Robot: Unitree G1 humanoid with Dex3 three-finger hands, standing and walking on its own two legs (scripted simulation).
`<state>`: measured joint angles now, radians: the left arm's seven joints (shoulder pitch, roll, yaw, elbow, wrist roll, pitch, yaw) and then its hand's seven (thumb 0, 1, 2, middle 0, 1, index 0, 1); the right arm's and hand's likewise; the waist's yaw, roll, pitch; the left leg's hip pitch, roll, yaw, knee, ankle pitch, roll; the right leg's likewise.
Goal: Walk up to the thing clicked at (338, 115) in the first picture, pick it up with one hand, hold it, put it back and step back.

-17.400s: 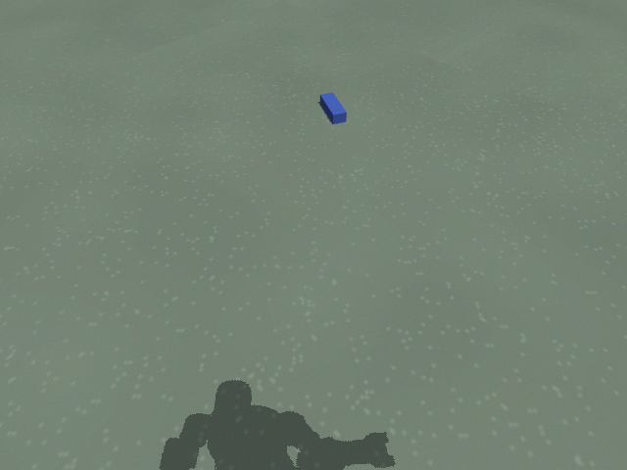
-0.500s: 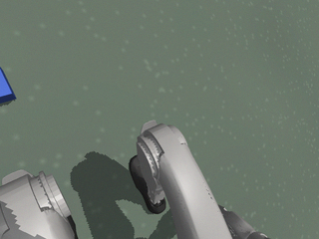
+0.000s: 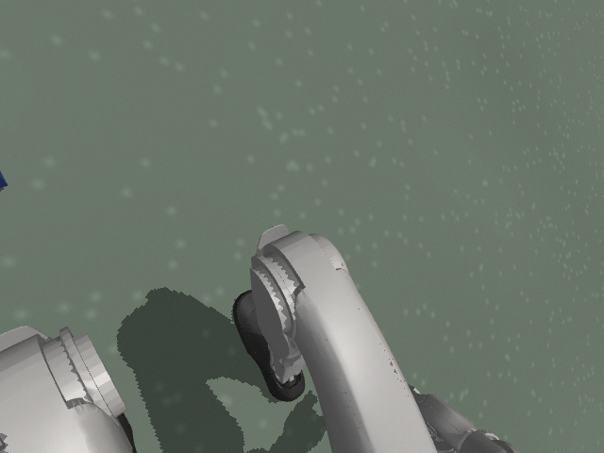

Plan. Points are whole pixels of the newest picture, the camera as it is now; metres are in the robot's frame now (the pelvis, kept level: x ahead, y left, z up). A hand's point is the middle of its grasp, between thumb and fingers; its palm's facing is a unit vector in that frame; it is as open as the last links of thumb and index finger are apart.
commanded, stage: close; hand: left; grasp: from above
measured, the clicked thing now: out of the picture +0.49 +0.31 -0.28
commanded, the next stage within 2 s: settle in 1.44 s
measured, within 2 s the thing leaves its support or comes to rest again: leaves its support in 1.88 s
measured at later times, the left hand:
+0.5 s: hand out of the picture +0.46 +0.30 -0.25, palm faces -0.46 -0.13 -0.88, open 13.0 cm
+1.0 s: hand out of the picture +0.47 +0.30 -0.25, palm faces -0.45 -0.12 -0.88, open 11.4 cm
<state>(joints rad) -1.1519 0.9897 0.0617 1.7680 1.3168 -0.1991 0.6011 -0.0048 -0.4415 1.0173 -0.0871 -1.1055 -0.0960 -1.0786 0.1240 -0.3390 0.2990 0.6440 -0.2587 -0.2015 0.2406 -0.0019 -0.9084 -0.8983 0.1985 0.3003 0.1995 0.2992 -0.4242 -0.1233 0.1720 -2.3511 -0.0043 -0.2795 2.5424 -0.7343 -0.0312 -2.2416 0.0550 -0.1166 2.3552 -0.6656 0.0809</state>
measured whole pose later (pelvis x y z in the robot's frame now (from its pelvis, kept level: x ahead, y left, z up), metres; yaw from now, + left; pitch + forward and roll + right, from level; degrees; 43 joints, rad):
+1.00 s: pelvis +0.00 +0.00 +0.01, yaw -1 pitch +30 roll -16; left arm -1.16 1.01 0.04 1.74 1.28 -0.17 0.59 0.00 -0.14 0.90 -0.26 -1.06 -0.29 -1.01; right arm 0.14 -0.34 0.33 0.61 -0.25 -0.21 0.24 0.00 -0.91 -0.90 0.20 0.30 0.20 0.30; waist -0.44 -0.13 0.19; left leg -2.35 0.00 -0.29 2.52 -0.73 -0.02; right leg -2.23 0.06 -0.13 2.32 -0.65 0.08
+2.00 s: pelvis +0.00 +0.00 +0.01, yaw +0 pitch +32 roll -15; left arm -1.05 0.92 0.09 1.51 1.28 -0.14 0.48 0.00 -0.13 0.61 -0.58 -0.75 -0.61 -0.70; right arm 0.19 -0.34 0.24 0.63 -0.22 -0.15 0.23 0.00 -0.92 -0.90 0.20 0.30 0.20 0.30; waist -0.38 -0.08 0.11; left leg -2.37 -0.01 -0.27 2.50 -0.72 -0.03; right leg -2.25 0.04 -0.12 2.32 -0.66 0.05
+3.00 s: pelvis -0.01 -0.01 +0.07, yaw +8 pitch +36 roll -8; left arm -0.89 0.68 -0.01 1.10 1.13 -0.11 0.09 0.00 -0.06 0.52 -0.60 -0.64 -0.64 -0.58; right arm 0.22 -0.30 0.04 0.64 -0.06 0.07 0.09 0.00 -0.91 -0.90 0.20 0.30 0.20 0.30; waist -0.22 0.05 -0.10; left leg -2.23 -0.01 -0.14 2.25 -0.64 -0.02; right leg -2.16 -0.01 -0.03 2.16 -0.63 0.05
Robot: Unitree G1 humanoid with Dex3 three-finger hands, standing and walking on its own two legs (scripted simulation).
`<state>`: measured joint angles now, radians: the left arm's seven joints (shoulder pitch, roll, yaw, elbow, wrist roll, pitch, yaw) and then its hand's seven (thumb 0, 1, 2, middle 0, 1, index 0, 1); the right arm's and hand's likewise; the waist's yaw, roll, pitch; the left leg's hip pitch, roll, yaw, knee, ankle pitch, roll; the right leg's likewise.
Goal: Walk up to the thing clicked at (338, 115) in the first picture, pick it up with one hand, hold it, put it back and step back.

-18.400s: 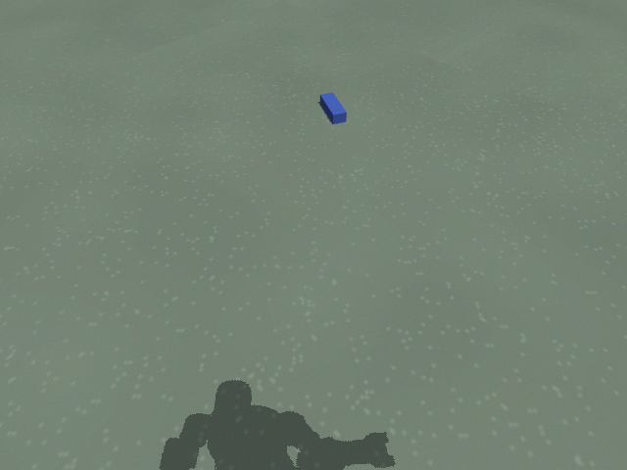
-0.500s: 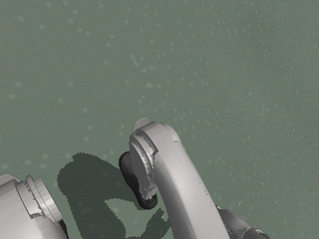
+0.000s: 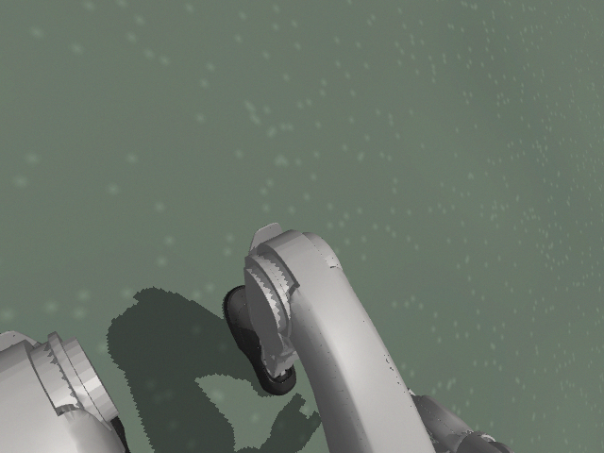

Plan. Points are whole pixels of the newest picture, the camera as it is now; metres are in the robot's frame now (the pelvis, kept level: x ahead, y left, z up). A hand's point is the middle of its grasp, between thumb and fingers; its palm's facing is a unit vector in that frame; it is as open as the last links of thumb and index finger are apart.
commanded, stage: close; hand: left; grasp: from above
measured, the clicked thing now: out of the picture +0.49 +0.31 -0.29
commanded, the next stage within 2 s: settle in 0.44 s
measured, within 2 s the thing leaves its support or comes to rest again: leaves its support in 0.88 s
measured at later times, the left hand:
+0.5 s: hand out of the picture +0.47 +0.30 -0.26, palm faces -0.44 -0.13 -0.89, open 11.0 cm
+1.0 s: hand out of the picture +0.47 +0.32 -0.23, palm faces -0.41 -0.12 -0.90, open 10.8 cm
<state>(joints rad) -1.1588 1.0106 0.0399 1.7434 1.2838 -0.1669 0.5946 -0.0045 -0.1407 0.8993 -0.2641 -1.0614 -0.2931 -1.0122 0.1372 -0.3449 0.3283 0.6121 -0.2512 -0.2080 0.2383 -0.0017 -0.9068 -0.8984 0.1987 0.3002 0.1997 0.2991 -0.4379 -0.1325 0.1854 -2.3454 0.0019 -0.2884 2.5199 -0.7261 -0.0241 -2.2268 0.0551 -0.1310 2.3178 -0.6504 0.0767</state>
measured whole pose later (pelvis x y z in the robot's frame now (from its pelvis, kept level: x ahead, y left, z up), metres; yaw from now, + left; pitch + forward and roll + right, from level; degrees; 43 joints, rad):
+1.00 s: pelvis +0.00 +0.00 +0.00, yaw +1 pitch +32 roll -15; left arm -1.05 0.92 0.09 1.51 1.28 -0.14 0.48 0.00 -0.13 0.61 -0.58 -0.75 -0.61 -0.70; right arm 0.19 -0.34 0.24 0.63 -0.22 -0.15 0.23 0.00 -0.92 -0.90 0.20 0.30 0.20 0.30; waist -0.38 -0.08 0.11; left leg -2.37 -0.01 -0.27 2.50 -0.72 -0.03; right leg -2.25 0.04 -0.12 2.32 -0.66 0.05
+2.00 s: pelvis -0.01 -0.01 +0.06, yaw +9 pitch +36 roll -8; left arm -0.89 0.68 -0.01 1.10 1.13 -0.11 0.09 0.00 -0.06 0.52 -0.60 -0.64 -0.64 -0.58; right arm 0.22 -0.30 0.04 0.64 -0.06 0.07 0.09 0.00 -0.91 -0.90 0.20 0.30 0.20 0.30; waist -0.22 0.05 -0.10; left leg -2.23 -0.01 -0.14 2.25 -0.64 -0.02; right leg -2.16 -0.01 -0.03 2.16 -0.63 0.05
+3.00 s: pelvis +0.03 -0.01 +0.36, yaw +13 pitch +16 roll -1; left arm -0.36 0.42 -0.18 0.81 1.01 -0.03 0.11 0.00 -0.05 0.49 -0.66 -0.54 -0.67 -0.51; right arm 0.24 -0.25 -0.04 0.73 0.04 0.00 -0.06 0.01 -0.90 -0.90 0.20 0.30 0.20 0.30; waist -0.07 0.04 -0.13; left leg -0.97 0.04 -0.03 1.16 -0.47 -0.03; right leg -0.95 -0.01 0.00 1.13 -0.45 0.03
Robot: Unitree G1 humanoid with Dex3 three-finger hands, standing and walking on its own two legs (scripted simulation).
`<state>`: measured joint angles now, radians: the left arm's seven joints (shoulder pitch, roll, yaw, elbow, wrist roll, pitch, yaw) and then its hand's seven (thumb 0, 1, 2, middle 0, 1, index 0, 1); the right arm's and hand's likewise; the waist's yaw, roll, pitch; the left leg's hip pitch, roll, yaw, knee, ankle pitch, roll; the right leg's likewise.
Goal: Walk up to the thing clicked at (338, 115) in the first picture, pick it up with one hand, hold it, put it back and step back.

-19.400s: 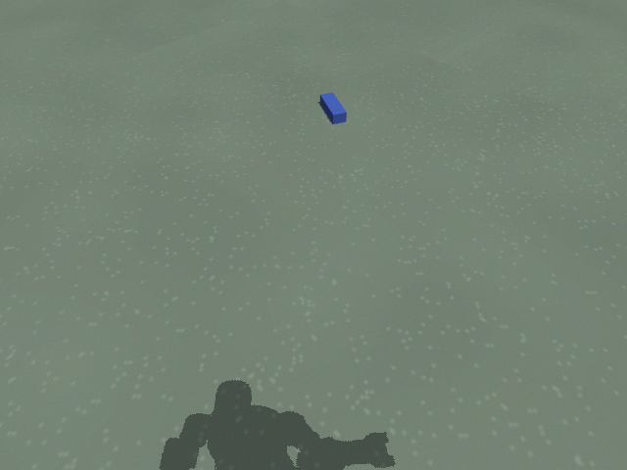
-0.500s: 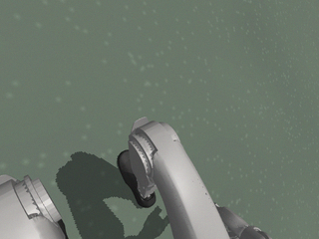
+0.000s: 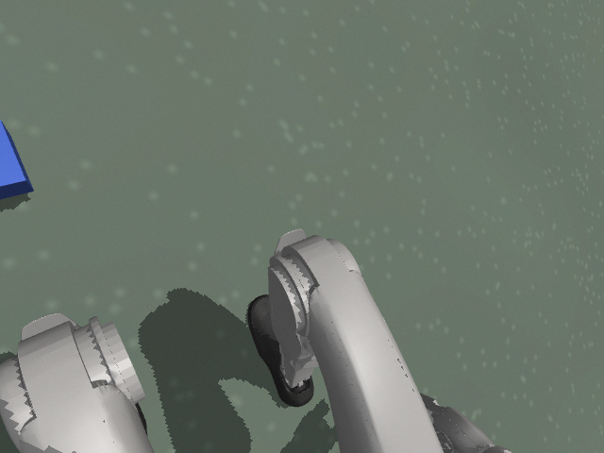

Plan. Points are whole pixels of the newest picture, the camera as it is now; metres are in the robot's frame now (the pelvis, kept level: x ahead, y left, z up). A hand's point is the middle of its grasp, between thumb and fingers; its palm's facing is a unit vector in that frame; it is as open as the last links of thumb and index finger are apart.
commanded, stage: settle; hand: left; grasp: from above
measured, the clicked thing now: out of the picture +0.48 +0.32 -0.26
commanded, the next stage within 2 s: lift in 0.46 s
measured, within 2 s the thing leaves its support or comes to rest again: neither
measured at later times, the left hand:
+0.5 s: hand out of the picture +0.47 +0.31 -0.14, palm faces -0.46 -0.07 -0.88, open 10.7 cm
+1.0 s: hand out of the picture +0.43 +0.32 -0.07, palm faces -0.47 -0.11 -0.88, open 10.6 cm
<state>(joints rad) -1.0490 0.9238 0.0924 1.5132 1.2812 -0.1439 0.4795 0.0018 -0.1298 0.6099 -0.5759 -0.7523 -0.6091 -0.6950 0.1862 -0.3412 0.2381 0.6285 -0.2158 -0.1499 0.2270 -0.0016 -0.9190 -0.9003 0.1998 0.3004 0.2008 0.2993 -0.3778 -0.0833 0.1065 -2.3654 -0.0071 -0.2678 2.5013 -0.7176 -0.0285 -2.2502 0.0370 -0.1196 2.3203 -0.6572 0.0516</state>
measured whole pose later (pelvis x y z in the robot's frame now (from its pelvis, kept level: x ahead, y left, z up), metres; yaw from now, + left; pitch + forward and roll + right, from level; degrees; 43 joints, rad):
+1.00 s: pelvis -0.01 -0.01 +0.06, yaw +8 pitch +36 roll -8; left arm -0.89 0.68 -0.01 1.10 1.13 -0.11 0.09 0.00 -0.06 0.52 -0.60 -0.64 -0.64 -0.58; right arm 0.22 -0.30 0.04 0.64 -0.06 0.07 0.09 0.00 -0.91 -0.90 0.20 0.30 0.20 0.30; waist -0.22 0.05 -0.10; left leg -2.23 -0.01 -0.14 2.25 -0.64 -0.02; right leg -2.16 -0.01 -0.03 2.16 -0.63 0.05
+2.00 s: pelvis +0.03 -0.01 +0.36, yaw +12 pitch +16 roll -1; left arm -0.36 0.42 -0.18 0.81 1.01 -0.03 0.11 0.00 -0.05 0.49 -0.66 -0.54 -0.67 -0.51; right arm 0.24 -0.25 -0.04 0.73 0.04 0.00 -0.06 0.01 -0.90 -0.90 0.20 0.30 0.20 0.30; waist -0.07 0.04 -0.13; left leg -0.97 0.04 -0.03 1.16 -0.47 -0.03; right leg -0.95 -0.01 0.00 1.13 -0.45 0.03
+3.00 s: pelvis +0.08 +0.00 +0.44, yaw +11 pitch +5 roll +0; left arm -0.27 0.40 -0.21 0.72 1.02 -0.03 0.01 -0.01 -0.05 0.50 -0.66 -0.54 -0.68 -0.51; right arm 0.22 -0.25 -0.06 0.71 0.05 0.06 -0.05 0.01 -0.90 -0.89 0.20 0.30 0.20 0.30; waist -0.01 0.04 -0.06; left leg -0.40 0.03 0.02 0.64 -0.32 -0.02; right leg -0.42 -0.03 0.03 0.63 -0.30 0.03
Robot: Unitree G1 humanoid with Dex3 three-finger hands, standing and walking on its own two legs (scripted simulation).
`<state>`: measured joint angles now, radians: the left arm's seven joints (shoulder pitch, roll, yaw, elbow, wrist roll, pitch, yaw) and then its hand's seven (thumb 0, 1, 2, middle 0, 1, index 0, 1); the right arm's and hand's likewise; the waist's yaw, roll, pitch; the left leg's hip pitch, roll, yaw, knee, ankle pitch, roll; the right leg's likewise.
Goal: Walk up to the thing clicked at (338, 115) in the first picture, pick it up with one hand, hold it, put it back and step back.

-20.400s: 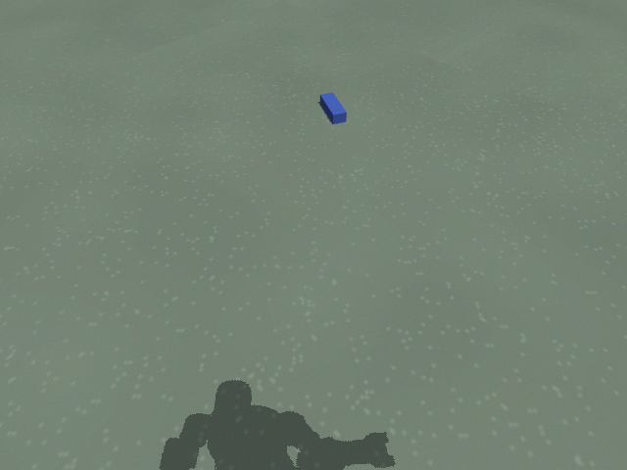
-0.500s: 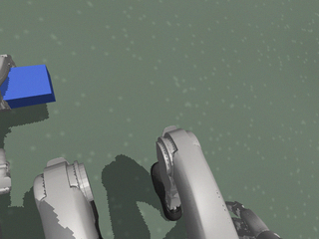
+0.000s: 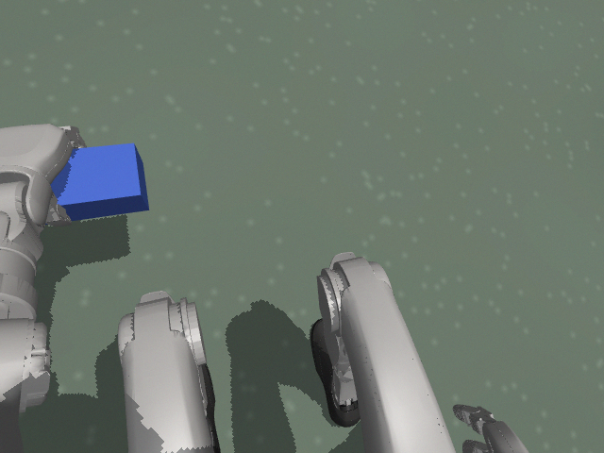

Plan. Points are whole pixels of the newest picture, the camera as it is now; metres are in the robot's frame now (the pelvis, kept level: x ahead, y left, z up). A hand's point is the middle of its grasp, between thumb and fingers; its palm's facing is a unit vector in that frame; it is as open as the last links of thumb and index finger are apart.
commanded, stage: lift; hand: left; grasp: from above
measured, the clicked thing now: (55, 188) +0.49 +0.27 -0.16
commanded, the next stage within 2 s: hold in 1.30 s
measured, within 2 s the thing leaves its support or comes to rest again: neither
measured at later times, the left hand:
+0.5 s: hand out of the picture +0.40 +0.27 +0.07, palm faces -0.46 -0.08 -0.88, open 10.5 cm
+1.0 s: hand out of the picture +0.36 +0.24 +0.23, palm faces -0.46 -0.08 -0.88, open 10.5 cm
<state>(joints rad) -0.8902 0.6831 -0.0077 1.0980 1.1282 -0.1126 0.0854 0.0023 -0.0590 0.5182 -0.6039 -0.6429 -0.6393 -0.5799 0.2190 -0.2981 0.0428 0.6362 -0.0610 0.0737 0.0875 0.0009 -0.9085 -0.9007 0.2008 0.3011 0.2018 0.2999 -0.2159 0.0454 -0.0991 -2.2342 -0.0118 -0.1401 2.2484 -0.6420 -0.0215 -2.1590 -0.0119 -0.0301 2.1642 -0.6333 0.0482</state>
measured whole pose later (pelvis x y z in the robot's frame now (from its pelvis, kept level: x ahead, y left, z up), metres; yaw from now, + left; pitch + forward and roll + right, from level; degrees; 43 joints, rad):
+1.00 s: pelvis +0.04 -0.01 +0.30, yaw +5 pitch +16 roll -1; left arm -0.36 0.42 -0.18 0.81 1.01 -0.03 0.11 0.00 -0.05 0.49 -0.66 -0.54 -0.67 -0.51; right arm 0.24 -0.25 -0.04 0.73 0.04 0.00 -0.06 0.01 -0.90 -0.90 0.20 0.30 0.20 0.30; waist -0.07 0.04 -0.13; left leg -0.97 0.04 -0.03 1.16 -0.47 -0.03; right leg -0.95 -0.01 0.00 1.13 -0.45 0.03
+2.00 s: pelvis +0.09 +0.00 +0.38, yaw +4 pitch +5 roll +0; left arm -0.27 0.40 -0.21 0.72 1.02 -0.03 0.01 -0.01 -0.05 0.50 -0.66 -0.54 -0.68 -0.51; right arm 0.22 -0.25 -0.06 0.71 0.05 0.06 -0.05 0.01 -0.90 -0.89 0.20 0.30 0.20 0.30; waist -0.01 0.04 -0.06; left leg -0.40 0.03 0.02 0.64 -0.32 -0.02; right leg -0.42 -0.03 0.03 0.63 -0.30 0.03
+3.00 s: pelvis +0.07 -0.01 +0.39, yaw +3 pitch +1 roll +1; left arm -0.21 0.41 -0.21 0.59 1.00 -0.05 -0.06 -0.01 -0.05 0.49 -0.66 -0.54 -0.67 -0.52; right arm 0.16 -0.25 -0.03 0.69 0.07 0.07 -0.07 0.01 -0.91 -0.90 0.20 0.30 0.20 0.30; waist 0.01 0.05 -0.01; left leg -0.28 0.03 0.03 0.50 -0.24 -0.02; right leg -0.31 -0.03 0.04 0.53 -0.24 0.03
